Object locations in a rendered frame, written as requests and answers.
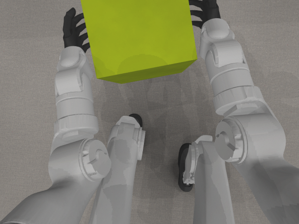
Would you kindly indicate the left robot forearm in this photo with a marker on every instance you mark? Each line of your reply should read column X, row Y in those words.
column 74, row 99

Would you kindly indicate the robot right foot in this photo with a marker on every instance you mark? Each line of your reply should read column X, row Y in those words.
column 186, row 187

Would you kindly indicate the robot right upper arm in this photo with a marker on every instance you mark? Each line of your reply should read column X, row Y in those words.
column 255, row 144

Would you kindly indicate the right robot forearm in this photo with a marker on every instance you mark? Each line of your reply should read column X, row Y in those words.
column 228, row 71

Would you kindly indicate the robot left hand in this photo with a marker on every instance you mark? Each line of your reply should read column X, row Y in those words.
column 71, row 32

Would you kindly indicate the robot foot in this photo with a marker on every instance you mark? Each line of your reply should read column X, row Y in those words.
column 137, row 117
column 186, row 187

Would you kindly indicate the robot right hand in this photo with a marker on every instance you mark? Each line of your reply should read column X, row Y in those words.
column 210, row 10

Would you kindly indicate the robot left foot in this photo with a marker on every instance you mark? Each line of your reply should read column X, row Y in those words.
column 137, row 117

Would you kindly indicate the robot left upper arm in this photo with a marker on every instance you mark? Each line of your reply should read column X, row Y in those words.
column 76, row 170

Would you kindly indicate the carton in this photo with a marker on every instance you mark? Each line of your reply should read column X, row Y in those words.
column 133, row 40

